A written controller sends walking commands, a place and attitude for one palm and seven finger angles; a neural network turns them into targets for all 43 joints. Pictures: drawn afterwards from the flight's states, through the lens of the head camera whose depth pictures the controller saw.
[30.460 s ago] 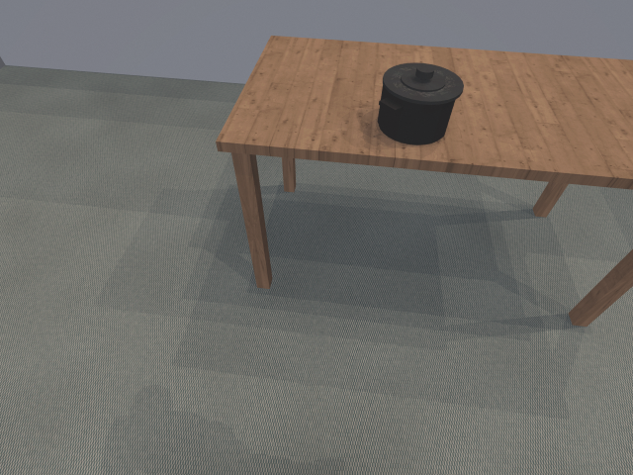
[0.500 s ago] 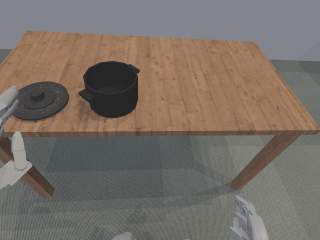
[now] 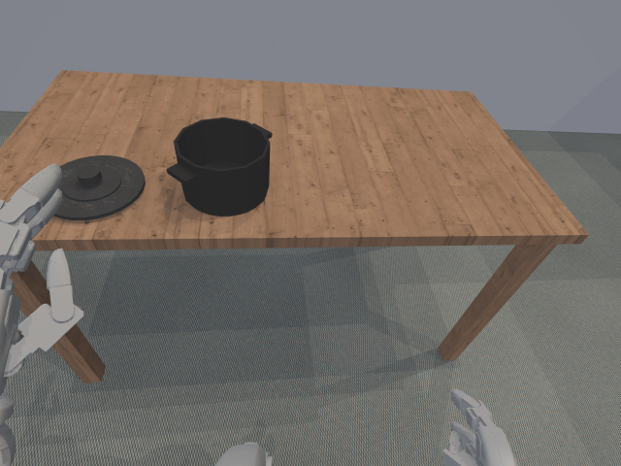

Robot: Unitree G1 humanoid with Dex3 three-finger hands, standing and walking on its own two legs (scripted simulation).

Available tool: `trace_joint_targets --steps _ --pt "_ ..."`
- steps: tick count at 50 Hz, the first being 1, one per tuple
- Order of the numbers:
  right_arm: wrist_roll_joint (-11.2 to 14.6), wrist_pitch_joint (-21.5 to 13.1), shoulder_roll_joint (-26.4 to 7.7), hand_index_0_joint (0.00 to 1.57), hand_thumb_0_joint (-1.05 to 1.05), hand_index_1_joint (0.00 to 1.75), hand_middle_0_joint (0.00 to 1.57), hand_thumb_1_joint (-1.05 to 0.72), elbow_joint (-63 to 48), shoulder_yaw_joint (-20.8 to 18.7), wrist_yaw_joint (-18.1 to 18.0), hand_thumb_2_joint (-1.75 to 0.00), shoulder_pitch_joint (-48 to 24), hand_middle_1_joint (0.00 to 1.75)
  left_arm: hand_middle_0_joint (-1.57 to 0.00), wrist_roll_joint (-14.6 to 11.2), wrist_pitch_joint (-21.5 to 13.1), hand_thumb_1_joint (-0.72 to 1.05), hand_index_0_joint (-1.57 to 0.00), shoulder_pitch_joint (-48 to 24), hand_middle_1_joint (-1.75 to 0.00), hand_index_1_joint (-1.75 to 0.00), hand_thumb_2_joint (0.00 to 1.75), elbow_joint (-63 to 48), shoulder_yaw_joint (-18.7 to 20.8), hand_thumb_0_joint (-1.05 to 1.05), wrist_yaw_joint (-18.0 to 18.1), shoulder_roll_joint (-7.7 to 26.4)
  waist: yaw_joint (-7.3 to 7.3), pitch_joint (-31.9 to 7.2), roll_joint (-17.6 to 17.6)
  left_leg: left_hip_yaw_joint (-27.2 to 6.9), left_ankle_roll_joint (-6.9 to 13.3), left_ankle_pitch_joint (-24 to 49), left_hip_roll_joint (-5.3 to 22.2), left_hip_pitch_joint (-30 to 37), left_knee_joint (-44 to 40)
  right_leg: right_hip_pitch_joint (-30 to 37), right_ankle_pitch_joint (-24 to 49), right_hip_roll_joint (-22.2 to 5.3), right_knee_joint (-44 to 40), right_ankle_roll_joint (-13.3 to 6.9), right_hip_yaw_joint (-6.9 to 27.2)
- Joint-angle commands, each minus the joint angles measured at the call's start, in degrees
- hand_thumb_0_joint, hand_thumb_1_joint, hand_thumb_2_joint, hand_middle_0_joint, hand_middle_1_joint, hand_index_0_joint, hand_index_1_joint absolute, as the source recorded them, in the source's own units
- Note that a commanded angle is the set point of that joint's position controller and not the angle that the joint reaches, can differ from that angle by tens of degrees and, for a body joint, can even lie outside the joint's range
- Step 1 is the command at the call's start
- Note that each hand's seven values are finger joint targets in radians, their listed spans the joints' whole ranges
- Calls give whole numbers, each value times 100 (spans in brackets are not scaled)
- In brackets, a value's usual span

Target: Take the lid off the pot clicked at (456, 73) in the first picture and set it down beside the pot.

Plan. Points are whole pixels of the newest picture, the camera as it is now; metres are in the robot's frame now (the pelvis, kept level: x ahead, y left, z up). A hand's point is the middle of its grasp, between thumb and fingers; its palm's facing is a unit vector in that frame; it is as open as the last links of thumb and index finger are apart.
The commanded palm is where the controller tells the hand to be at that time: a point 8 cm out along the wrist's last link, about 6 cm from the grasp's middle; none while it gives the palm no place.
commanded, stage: step back with the hand held close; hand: left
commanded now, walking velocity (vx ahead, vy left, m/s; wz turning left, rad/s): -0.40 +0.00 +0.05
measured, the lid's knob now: (89, 175) +0.61 +0.47 -0.03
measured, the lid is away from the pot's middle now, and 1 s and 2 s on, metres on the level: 0.26 0.26 0.26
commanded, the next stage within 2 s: stop stepping back and stand still in 0.04 s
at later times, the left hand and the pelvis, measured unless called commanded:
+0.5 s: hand out of the picture +0.07 +0.28 +0.19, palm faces +0.38 -0.84 -0.38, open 7.4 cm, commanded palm +0.01 +0.31 +0.20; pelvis -0.13 +0.03 -0.01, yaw -1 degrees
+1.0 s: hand out of the picture +0.03 +0.32 +0.12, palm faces +0.32 -0.87 -0.38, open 7.4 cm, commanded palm none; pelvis -0.19 +0.07 -0.02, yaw +1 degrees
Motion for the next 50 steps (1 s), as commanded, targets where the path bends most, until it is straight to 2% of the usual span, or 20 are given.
trace_joint_targets --steps 1,3,5,6,7,8,9,14,17,19,21,26,29,30,32,42,46,47,49,50 --pt "82 -34 -627 20 0 30 20 -90 -1056 -176 -82 -90 -725 30 -20 -63 -250 90 -20 -207 -30 -30 90 -999 783 0 181 864 -185 -40 -533 -613 -31 -500 289 612 -290 -686 2869 -1666 -572 -1051 920" --pt "115 -90 -772 20 0 30 20 -90 -1017 -200 -111 -90 -589 30 -20 -76 -422 90 -20 -136 -30 -30 90 -1366 904 0 233 953 -269 -242 294 -335 88 538 266 1151 -3167 -451 2530 -1192 595 -559 553" --pt "60 -379 -879 20 0 30 20 -90 -1038 -444 -79 -90 -424 30 -20 -140 -643 90 -20 -61 -30 -30 90 -1737 1030 0 277 1014 -198 -553 2052 -1692 770 3629 1774 2161 -4013 -1655 -1366 204 2355 -146 311" --pt "51 -523 -858 20 0 30 20 -90 -886 -499 -20 -90 -208 30 -20 -175 -691 90 -20 213 -30 -30 90 -1568 1059 0 240 968 -217 -977 1508 -1631 854 4364 1934 2523 -3661 -1723 -1803 347 3073 -153 630" --pt "-261 -315 -1842 20 0 30 20 -90 644 -712 268 -90 226 30 -20 283 821 90 -20 -1044 -30 -30 90 3351 -1500 0 -196 -980 -1036 -774 2051 -1996 546 6645 1685 2334 -2623 -2419 -1365 -23 3876 179 1171" --pt "138 -375 -716 20 0 30 20 -90 -1390 -576 256 -90 -703 30 -20 -248 -181 90 -20 -1845 -30 -30 90 -3919 1164 0 102 1564 -42 -1641 1337 -1799 718 4547 1818 2544 -3265 -1281 -1765 271 3705 123 1224" --pt "66 -533 -971 20 0 30 20 -90 -920 -612 119 -90 -136 30 -20 -49 -438 90 -20 -145 -30 -30 90 -2601 1853 0 237 2029 -149 -1405 845 -1901 836 3221 1708 2212 -3227 -1598 -1492 382 3867 29 786" --pt "5 -169 -777 20 0 30 20 -90 -1024 -288 239 -90 -377 30 -20 -1 8 90 -20 1146 -30 -30 90 -2195 1309 0 383 1164 3 -451 2077 -1204 541 -1006 1126 177 -3564 299 -772 250 1255 -247 -71" --pt "97 -42 -952 20 0 30 20 -90 -1176 -333 108 -90 -256 30 -20 33 35 90 -20 386 -30 -30 90 -921 1112 0 226 1082 -49 -227 508 -385 278 -1289 453 -248 -2355 1036 -419 219 -220 -423 -571" --pt "128 67 -971 20 0 30 20 -90 -1101 -371 -9 -90 -202 30 -20 -106 -59 90 -20 -388 -30 -30 90 -212 1175 0 166 1245 -140 96 -962 188 109 -447 -362 319 877 -508 -387 -972 -1739 -1034 793" --pt "224 148 -1107 20 0 30 20 -90 -1060 -459 -27 -90 -290 30 -20 -163 82 90 -20 -784 -30 -30 90 -22 793 0 57 1024 -200 349 -2191 -771 131 255 -17 681 2936 -2080 -870 -1706 -2078 -1453 1848" --pt "208 156 -787 20 0 30 20 -90 -1048 -117 -78 -90 -564 30 -20 15 57 90 -20 -719 -30 -30 90 -929 521 0 77 868 -176 68 101 -237 442 -49 286 1180 -1294 -1369 -772 -1176 -445 -1039 814" --pt "75 -251 -821 20 0 30 20 -90 -1250 -213 -113 -90 -331 30 -20 70 -178 90 -20 -254 -30 -30 90 -2122 847 0 312 1171 -39 -541 2651 -1196 764 1230 1098 2501 -4132 -1793 -1574 520 3153 -354 -339" --pt "-31 -347 -694 20 0 30 20 -90 -1074 -151 -98 -90 -333 30 -20 124 -198 90 -20 -51 -30 -30 90 -1901 1087 0 360 1413 -111 -717 2071 -1524 934 2893 1186 2208 -3583 -1700 -1688 449 3560 -345 -2" --pt "-78 -397 -759 20 0 30 20 -90 -930 -185 62 -90 -358 30 -20 65 -178 90 -20 -456 -30 -30 90 -2087 1147 0 307 1518 -196 -213 1264 -2812 1062 2145 1733 1432 -3838 -1886 -1415 286 4251 -249 547" --pt "136 9 -976 20 0 30 20 -90 -1085 -141 26 -90 -388 30 -20 -32 177 90 -20 -287 -30 -30 90 -84 614 0 48 712 -156 68 461 -705 543 -1084 669 119 -2597 836 -491 298 -357 -536 -618" --pt "198 126 -962 20 0 30 20 -90 -1064 -345 -23 -90 -410 30 -20 -126 170 90 -20 -482 -30 -30 90 -634 593 0 67 840 -64 -218 -1719 -228 291 -260 27 502 634 -317 -1897 -1662 -1732 -1666 2395" --pt "71 89 -1443 20 0 30 20 -90 -280 -662 318 -90 -170 30 -20 581 1217 90 -20 -985 -30 -30 90 3352 -1254 0 -146 -494 -549 -246 -568 -653 217 -325 767 11 716 -529 -1037 -2163 -802 -1344 968" --pt "-191 747 -1098 20 0 30 20 -90 -241 -531 241 -90 891 30 -20 776 1730 90 -20 -1634 -30 -30 90 3543 -1320 0 -300 -605 -903 202 288 -599 433 -752 616 1583 -930 -2659 -2544 -1264 441 -997 269" --pt "-355 917 -1223 20 0 30 20 -90 -130 -514 264 -90 1175 30 -20 720 1774 90 -20 -1938 -30 -30 90 3855 -1390 0 -397 -799 -975 842 1248 -1669 713 -1507 914 1451 -2874 -3334 -2855 -220 2124 -606 -313"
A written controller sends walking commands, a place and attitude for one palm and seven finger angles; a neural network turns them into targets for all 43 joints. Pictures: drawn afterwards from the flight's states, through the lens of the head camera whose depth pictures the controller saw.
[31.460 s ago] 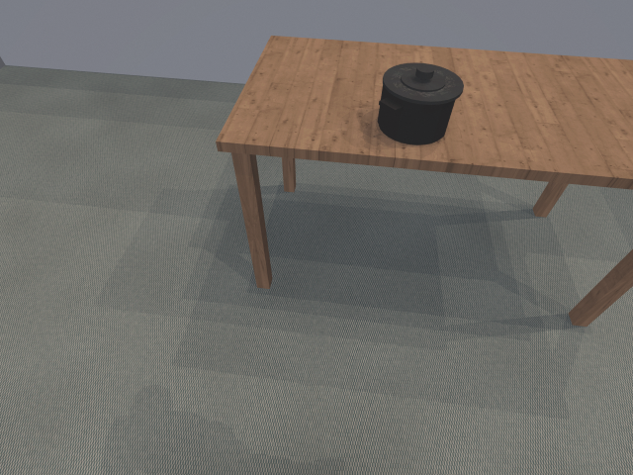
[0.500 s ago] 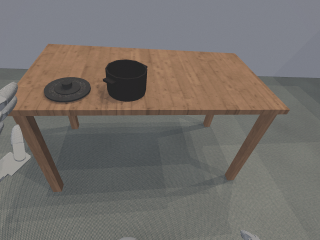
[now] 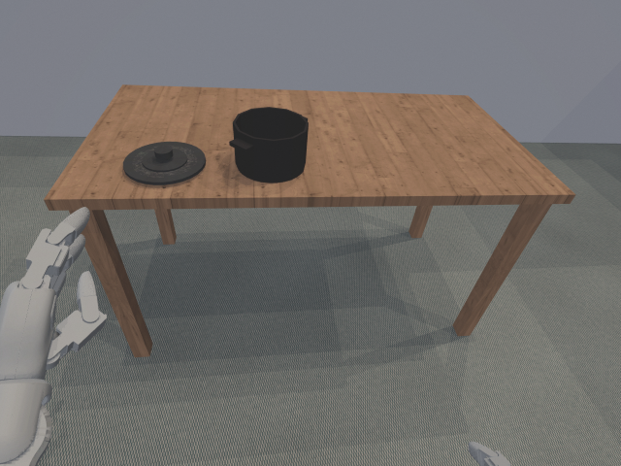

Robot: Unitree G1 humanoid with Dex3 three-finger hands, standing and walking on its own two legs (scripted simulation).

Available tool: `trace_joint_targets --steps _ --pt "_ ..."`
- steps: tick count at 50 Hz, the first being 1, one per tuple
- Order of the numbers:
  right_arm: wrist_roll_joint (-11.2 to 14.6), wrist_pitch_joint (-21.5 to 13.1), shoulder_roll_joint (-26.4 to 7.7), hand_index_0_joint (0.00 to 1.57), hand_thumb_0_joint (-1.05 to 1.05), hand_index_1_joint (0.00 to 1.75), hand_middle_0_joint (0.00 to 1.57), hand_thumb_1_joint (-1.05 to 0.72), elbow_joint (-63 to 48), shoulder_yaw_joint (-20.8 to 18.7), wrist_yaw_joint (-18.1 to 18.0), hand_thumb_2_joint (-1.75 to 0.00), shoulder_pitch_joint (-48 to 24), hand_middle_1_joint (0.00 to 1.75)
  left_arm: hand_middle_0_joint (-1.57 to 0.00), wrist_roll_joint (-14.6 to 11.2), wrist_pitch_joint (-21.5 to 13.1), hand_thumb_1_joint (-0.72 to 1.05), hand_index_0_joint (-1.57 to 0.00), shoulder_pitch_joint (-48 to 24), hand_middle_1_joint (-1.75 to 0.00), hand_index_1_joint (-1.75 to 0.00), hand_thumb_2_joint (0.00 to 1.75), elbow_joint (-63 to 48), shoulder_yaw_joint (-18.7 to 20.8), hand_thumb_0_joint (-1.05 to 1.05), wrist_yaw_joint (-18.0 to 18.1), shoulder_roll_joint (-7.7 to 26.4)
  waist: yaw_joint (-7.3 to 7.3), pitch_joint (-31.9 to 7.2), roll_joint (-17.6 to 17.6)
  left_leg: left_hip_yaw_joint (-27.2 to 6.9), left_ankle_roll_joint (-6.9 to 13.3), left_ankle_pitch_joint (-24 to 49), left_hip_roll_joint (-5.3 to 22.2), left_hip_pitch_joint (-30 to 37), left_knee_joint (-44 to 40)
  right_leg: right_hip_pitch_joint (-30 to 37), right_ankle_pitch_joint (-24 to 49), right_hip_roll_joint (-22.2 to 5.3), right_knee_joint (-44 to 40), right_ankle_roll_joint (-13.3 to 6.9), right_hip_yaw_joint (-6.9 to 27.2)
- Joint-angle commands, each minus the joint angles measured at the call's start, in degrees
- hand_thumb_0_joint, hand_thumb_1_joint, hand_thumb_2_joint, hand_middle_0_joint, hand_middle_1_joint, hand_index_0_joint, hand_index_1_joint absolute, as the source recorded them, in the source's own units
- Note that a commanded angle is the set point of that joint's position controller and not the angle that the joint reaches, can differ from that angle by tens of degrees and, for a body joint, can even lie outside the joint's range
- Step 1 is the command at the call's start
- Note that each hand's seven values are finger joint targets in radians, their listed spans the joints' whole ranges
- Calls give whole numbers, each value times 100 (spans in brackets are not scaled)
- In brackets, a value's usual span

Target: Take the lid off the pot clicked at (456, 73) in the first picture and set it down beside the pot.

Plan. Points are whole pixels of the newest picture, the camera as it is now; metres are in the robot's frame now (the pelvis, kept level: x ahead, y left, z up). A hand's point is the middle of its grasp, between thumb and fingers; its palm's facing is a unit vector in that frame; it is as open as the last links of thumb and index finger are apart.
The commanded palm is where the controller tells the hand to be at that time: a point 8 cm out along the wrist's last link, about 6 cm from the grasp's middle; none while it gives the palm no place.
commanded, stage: stop stepping back and stand still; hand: left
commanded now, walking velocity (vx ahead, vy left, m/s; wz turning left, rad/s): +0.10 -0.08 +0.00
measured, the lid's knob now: (163, 152) +0.81 +0.38 +0.00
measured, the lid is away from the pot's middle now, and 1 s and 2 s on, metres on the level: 0.26 0.26 0.26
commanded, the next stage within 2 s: let the arm hang, fingers relaxed in 1.00 s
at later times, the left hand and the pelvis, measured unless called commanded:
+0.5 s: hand out of the picture +0.11 +0.16 -0.14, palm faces -0.04 -0.97 -0.22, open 7.2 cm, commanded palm none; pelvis +0.06 -0.03 +0.03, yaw +0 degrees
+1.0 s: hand out of the picture +0.17 +0.13 -0.14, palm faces -0.01 -0.98 -0.19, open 7.3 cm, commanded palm none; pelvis +0.11 -0.04 +0.03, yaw -2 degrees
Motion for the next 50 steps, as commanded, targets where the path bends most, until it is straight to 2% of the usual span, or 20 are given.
trace_joint_targets --steps 1,2,3,4,8,11,15,17,19,20,22,24,26,27,28,29,33,37,46,50 --pt "-451 321 -1248 20 0 30 20 -90 -323 -447 -20 -90 795 30 -20 192 941 90 -20 -1378 -30 -30 90 2403 -1037 0 -345 -654 -766 1596 1355 -3884 781 -986 1564 782 -4205 -3429 -1420 377 2786 120 729" --pt "-422 227 -1403 20 0 30 20 -90 -332 -468 -77 -90 688 30 -20 137 847 90 -20 -1440 -30 -30 90 2697 -952 0 -363 -389 -549 1008 210 -4984 1144 -828 2053 1159 -4479 -3435 -776 63 3608 131 1392" --pt "-398 220 -1388 20 0 30 20 -90 -292 -476 -119 -90 495 30 -20 122 799 90 -20 -1654 -30 -30 90 3169 -892 0 -365 -229 -426 846 -546 -5002 1116 -707 2032 906 -4391 -3292 -276 -90 3955 163 1637" --pt "-357 194 -1305 20 0 30 20 -90 -242 -448 -165 -90 228 30 -20 95 808 90 -20 -1698 -30 -30 90 3644 -918 0 -401 -196 -245 1023 -725 -4540 1039 -860 1977 528 -4373 -3190 131 -210 3980 194 1775" --pt "-257 23 -1198 20 0 30 20 -90 317 -407 -281 -90 -69 30 -20 55 967 90 -20 -1307 -30 -30 90 5113 -1159 0 -577 -37 186 884 427 -2567 746 -763 1395 198 -4440 -2300 471 -313 2917 294 1519" --pt "-238 -6 -1070 20 0 30 20 -90 797 -392 -258 -90 373 30 -20 7 891 90 -20 -1196 -30 -30 90 5780 -1365 0 -620 -324 18 439 811 -1260 508 150 1005 710 -4147 -988 108 -231 640 282 890" --pt "-214 138 -717 20 0 30 20 -90 1213 -346 -246 -90 764 30 -20 -48 738 90 -20 -741 -30 -30 90 6395 -1331 0 -507 -731 33 207 651 -805 329 1089 763 933 -3549 495 640 208 -1238 131 585" --pt "-145 177 -343 20 0 30 20 -90 1370 -253 -202 -90 951 30 -20 -94 657 90 -20 -578 -30 -30 90 6679 -1343 0 -380 -532 94 323 19 -461 60 1245 407 364 -3068 1318 994 -264 -1768 -152 1438" --pt "-121 193 38 20 0 30 20 -90 1432 -173 -150 -90 1044 30 -20 -64 609 90 -20 -331 -30 -30 90 6963 -1293 0 -277 -133 63 731 -599 129 -191 522 -235 60 -2122 1126 1013 -1319 -2487 -732 2940" --pt "-111 234 64 20 0 30 20 -90 1557 -199 -129 -90 1232 30 -20 -57 601 90 -20 -476 -30 -30 90 7033 -1265 0 -268 -6 -58 458 -720 138 -216 282 -175 377 -1823 833 98 -1500 -2766 -895 3074" --pt "-130 273 2 20 0 30 20 -90 1723 -245 -150 -90 1291 30 -20 -82 605 90 -20 -758 -30 -30 90 7172 -1254 0 -196 -206 -184 485 -1478 -22 -174 783 -79 644 -1908 734 895 -1118 -2547 -797 2611" --pt "-123 229 -10 20 0 30 20 -90 1899 -204 -169 -90 1388 30 -20 -105 635 90 -20 -892 -30 -30 90 7248 -1288 0 -191 -429 -209 632 -747 -237 -85 1963 133 1295 -2944 511 1791 -665 -1849 -464 1849" --pt "-140 170 -318 20 0 30 20 -90 1996 -243 -255 -90 1324 30 -20 -156 672 90 -20 -813 -30 -30 90 7307 -1325 0 -253 -589 -75 645 773 -944 257 4389 834 2096 -3359 25 2008 -133 -791 -59 1029" --pt "-120 174 -366 20 0 30 20 -90 2017 -260 -310 -90 1288 30 -20 -170 670 90 -20 -765 -30 -30 90 7351 -1355 0 -250 -627 -47 602 1056 -1060 407 5574 997 2501 -3273 -208 1654 -45 -678 30 931" --pt "-120 191 -325 20 0 30 20 -90 2060 -252 -333 -90 1294 30 -20 -176 666 90 -20 -858 -30 -30 90 7380 -1369 0 -252 -604 -72 548 669 -1017 436 6096 1072 2703 -3196 -170 1077 9 -765 38 857" --pt "-119 218 -377 20 0 30 20 -90 2084 -258 -338 -90 1208 30 -20 -179 669 90 -20 -907 -30 -30 90 7411 -1374 0 -257 -654 -36 554 347 -886 373 5924 1047 2604 -3141 100 929 23 -1102 22 827" --pt "-83 235 -38 20 0 30 20 -90 2061 -239 -270 -90 696 30 -20 -132 617 90 -20 -463 -30 -30 90 7635 -1331 0 -157 -574 115 769 -434 -157 -79 3632 316 1570 -2876 1271 3423 -512 -1585 -283 1437" --pt "-69 241 1 20 0 30 20 -90 2167 -296 -274 -90 620 30 -20 -123 584 90 -20 -463 -30 -30 90 7626 -1270 0 -91 -545 69 325 -790 10 -154 3740 242 1688 -2706 1732 4677 -642 -1345 -297 1440" --pt "-111 305 -178 20 0 30 20 -90 2129 -318 -297 -90 487 30 -20 -120 658 90 -20 -735 -30 -30 90 7492 -1256 0 -129 -611 27 484 44 -155 -35 4408 483 2316 -2879 1064 3258 -355 -1337 -189 1198" --pt "-111 319 -201 20 0 30 20 -90 2094 -307 -287 -90 378 30 -20 -113 665 90 -20 -740 -30 -30 90 7500 -1262 0 -140 -593 46 602 -137 -160 -48 3863 457 2158 -2953 1122 3092 -360 -1498 -223 1305"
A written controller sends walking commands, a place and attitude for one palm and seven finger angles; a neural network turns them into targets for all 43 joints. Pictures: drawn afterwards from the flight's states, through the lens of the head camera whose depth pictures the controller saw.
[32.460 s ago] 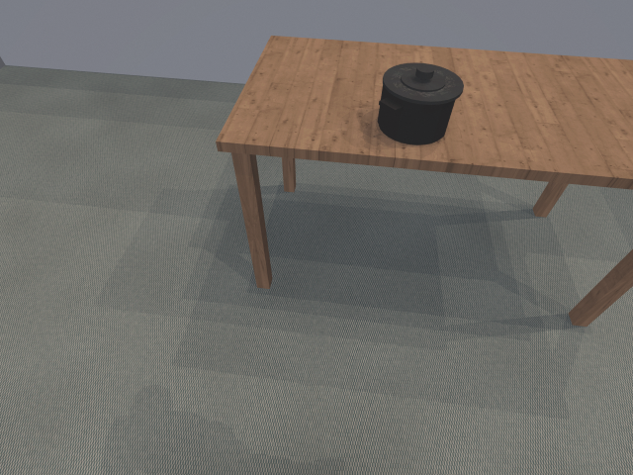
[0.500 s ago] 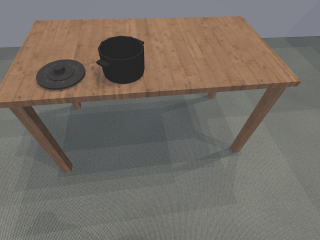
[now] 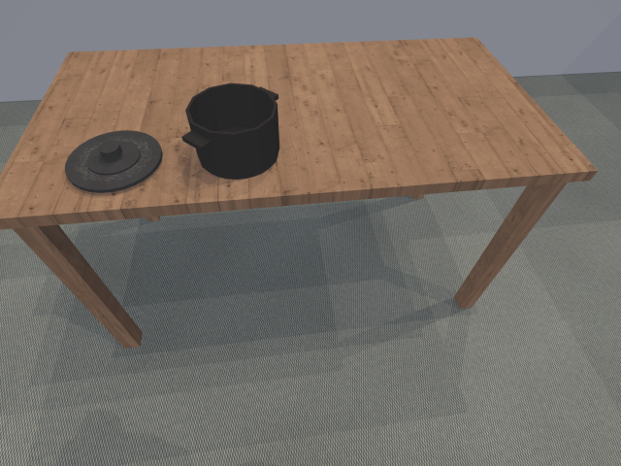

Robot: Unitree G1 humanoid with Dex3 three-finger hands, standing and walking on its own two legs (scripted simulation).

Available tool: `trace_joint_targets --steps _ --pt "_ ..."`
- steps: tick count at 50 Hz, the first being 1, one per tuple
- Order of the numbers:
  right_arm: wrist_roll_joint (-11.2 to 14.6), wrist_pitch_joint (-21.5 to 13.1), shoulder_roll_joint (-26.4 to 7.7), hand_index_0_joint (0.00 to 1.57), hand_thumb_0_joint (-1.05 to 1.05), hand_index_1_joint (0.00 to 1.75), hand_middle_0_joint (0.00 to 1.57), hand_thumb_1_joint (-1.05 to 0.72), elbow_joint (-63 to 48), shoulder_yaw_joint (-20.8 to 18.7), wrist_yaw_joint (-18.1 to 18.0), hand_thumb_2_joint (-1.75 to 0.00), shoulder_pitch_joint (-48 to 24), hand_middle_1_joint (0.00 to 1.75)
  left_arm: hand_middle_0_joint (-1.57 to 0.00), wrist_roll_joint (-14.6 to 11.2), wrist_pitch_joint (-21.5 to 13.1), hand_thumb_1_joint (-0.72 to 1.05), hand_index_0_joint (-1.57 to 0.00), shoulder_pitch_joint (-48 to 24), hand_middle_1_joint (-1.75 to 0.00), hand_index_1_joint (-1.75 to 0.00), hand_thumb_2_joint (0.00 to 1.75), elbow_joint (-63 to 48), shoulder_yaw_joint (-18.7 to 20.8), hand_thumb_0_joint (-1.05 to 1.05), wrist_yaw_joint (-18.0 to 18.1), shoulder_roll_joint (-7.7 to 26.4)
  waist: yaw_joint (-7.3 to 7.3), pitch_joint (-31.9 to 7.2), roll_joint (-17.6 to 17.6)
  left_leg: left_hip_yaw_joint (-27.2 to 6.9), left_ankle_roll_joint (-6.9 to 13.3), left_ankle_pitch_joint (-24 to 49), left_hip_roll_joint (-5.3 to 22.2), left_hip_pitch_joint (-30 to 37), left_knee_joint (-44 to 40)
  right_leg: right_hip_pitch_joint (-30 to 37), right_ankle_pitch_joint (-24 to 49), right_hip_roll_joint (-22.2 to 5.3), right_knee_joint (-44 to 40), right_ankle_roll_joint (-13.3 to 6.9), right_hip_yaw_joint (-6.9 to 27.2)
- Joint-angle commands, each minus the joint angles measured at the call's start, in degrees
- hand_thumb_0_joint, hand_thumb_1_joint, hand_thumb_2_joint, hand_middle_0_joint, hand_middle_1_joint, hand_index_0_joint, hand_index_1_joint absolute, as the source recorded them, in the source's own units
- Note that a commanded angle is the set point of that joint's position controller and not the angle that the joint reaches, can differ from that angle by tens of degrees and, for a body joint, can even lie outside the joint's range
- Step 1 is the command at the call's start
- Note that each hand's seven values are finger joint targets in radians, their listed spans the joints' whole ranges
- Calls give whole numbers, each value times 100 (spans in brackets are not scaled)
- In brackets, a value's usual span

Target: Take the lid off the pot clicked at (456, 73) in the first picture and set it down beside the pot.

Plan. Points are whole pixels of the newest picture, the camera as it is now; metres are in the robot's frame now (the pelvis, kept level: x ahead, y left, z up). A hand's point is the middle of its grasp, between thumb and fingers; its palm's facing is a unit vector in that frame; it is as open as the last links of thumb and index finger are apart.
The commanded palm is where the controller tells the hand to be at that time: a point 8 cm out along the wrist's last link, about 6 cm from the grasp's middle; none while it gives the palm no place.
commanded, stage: let the arm hang, fingers relaxed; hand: left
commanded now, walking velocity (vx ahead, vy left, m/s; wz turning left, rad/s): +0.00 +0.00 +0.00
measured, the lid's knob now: (110, 149) +0.69 +0.44 -0.04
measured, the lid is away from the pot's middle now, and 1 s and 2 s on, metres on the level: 0.26 0.26 0.26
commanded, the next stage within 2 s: look to check the result in 1.20 s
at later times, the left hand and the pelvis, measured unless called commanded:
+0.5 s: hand out of the picture +0.03 +0.18 -0.17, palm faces +0.00 -0.98 -0.20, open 7.3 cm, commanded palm none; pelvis -0.01 +0.00 +0.00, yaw -1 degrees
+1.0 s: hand out of the picture +0.01 +0.18 -0.17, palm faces +0.00 -0.98 -0.20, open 7.3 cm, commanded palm none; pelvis -0.02 +0.01 +0.01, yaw -1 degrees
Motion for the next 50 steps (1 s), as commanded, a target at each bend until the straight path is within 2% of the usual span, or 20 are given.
trace_joint_targets --steps 1,2,4,6,10,12,14,15,22,24,27,29,30,31,33,36,38,41,47,50 --pt "21 -1 -576 20 0 30 20 -90 -126 -67 5 -90 636 30 -20 13 -88 90 -20 326 -30 -30 90 -249 144 0 59 645 9 -221 85 -367 152 3308 535 41 -299 237 2835 -366 -253 -446 328" --pt "26 9 -547 20 0 30 20 -90 -124 -72 9 -90 619 30 -20 23 -88 90 -20 316 -30 -30 90 -237 145 0 63 656 5 -151 22 -344 147 3168 508 1 -304 242 2865 -360 -294 -446 337" --pt "27 1 -553 20 0 30 20 -90 -100 -55 10 -90 649 30 -20 12 -98 90 -20 351 -30 -30 90 -227 148 0 61 683 10 -246 -26 -322 130 3133 503 11 -300 333 3004 -407 -304 -458 371" --pt "29 -6 -552 20 0 30 20 -90 -85 -51 9 -90 669 30 -20 8 -107 90 -20 359 -30 -30 90 -221 153 0 62 690 4 -246 30 -302 120 3123 493 14 -302 351 3086 -422 -315 -471 397" --pt "33 3 -519 20 0 30 20 -90 -31 -42 14 -90 702 30 -20 5 -102 90 -20 356 -30 -30 90 -201 133 0 65 672 0 -139 -43 -328 132 2867 517 -6 -424 273 2827 -388 -421 -451 399" --pt "36 3 -512 20 0 30 20 -90 7 -35 11 -90 744 30 -20 7 -91 90 -20 315 -30 -30 90 -194 118 0 63 655 -22 -29 20 -365 165 2874 537 0 -521 175 2640 -322 -406 -422 329" --pt "24 -7 -526 20 0 30 20 -90 40 -24 5 -90 773 30 -20 -4 -87 90 -20 356 -30 -30 90 -171 113 0 52 628 -1 -89 206 -389 197 2978 592 95 -588 142 2484 -296 -393 -399 282" --pt "26 -15 -513 20 0 30 20 -90 60 -21 1 -90 803 30 -20 -4 -87 90 -20 344 -30 -30 90 -159 114 0 51 611 -10 -116 161 -411 208 3033 604 91 -622 159 2443 -271 -377 -391 260" --pt "43 -21 -423 20 0 30 20 -90 157 -13 -5 -90 849 30 -20 -4 -105 90 -20 449 -30 -30 90 -51 92 0 69 563 3 -2 3 -346 180 2823 547 32 -633 182 2547 -310 -528 -401 316" --pt "33 -25 -401 20 0 30 20 -90 195 -4 -4 -90 880 30 -20 -7 -102 90 -20 455 -30 -30 90 -31 93 0 66 552 12 -3 94 -358 184 2764 552 22 -685 186 2484 -321 -549 -399 325" --pt "46 -26 -376 20 0 30 20 -90 221 1 -4 -90 888 30 -20 -5 -105 90 -20 461 -30 -30 90 3 79 0 68 549 8 77 37 -353 187 2671 551 -18 -730 159 2410 -307 -599 -388 320" --pt "40 -34 -383 20 0 30 20 -90 241 5 -5 -90 902 30 -20 -11 -115 90 -20 494 -30 -30 90 30 76 0 68 536 12 -32 -50 -344 178 2695 540 14 -714 227 2511 -333 -611 -388 330" --pt "40 -36 -383 20 0 30 20 -90 252 3 -8 -90 890 30 -20 -11 -113 90 -20 484 -30 -30 90 35 77 0 69 526 4 21 57 -328 173 2759 536 13 -714 193 2562 -332 -594 -388 334" --pt "42 -38 -369 20 0 30 20 -90 261 10 -6 -90 907 30 -20 -12 -117 90 -20 502 -30 -30 90 38 78 0 70 548 13 -45 28 -336 170 2765 534 26 -706 233 2571 -343 -609 -389 336" --pt "39 -25 -350 20 0 30 20 -90 270 8 -3 -90 890 30 -20 -13 -114 90 -20 498 -30 -30 90 58 62 0 70 523 -1 84 46 -326 167 2503 536 -23 -775 148 2389 -338 -685 -381 353" --pt "41 -50 -372 20 0 30 20 -90 293 5 -8 -90 904 30 -20 -12 -125 90 -20 505 -30 -30 90 67 74 0 70 524 -1 -94 46 -332 173 2870 549 96 -729 220 2614 -324 -612 -373 330" --pt "47 -39 -344 20 0 30 20 -90 297 2 -11 -90 875 30 -20 -15 -121 90 -20 520 -30 -30 90 95 57 0 74 512 -3 37 20 -336 173 2755 553 77 -765 137 2514 -332 -676 -365 327" --pt "44 -49 -358 20 0 30 20 -90 312 9 -10 -90 870 30 -20 -13 -128 90 -20 538 -30 -30 90 110 53 0 74 516 -2 -22 74 -317 171 2900 551 123 -749 170 2655 -336 -658 -371 349" --pt "53 -37 -347 20 0 30 20 -90 316 8 -5 -90 836 30 -20 -6 -125 90 -20 555 -30 -30 90 138 42 0 72 517 -13 38 27 -328 174 2601 536 69 -802 155 2470 -336 -741 -354 356" --pt "44 -48 -363 20 0 30 20 -90 315 12 -9 -90 829 30 -20 -11 -121 90 -20 546 -30 -30 90 134 51 0 64 509 -5 34 72 -332 184 2767 552 96 -818 145 2502 -328 -692 -346 314"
